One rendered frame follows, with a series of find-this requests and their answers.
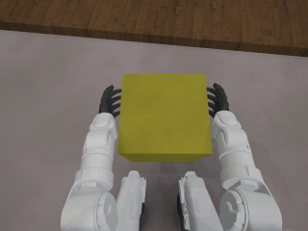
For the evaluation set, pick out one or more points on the robot right hand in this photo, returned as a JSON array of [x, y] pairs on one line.
[[220, 100]]

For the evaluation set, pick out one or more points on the robot right forearm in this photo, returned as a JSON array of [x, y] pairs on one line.
[[238, 170]]

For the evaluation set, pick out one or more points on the robot right upper arm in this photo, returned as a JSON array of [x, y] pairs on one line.
[[242, 210]]

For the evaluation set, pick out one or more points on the robot left hand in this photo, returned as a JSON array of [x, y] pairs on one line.
[[106, 102]]

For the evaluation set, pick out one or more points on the robot left forearm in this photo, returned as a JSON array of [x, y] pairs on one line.
[[95, 173]]

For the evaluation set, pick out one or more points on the right robot foot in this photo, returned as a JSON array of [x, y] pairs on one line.
[[180, 213]]

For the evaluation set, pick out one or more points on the robot left upper arm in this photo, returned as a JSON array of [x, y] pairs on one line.
[[92, 211]]

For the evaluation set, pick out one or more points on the robot left thigh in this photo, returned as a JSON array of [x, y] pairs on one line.
[[128, 203]]

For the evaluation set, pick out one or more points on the carton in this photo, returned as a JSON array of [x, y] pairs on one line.
[[164, 118]]

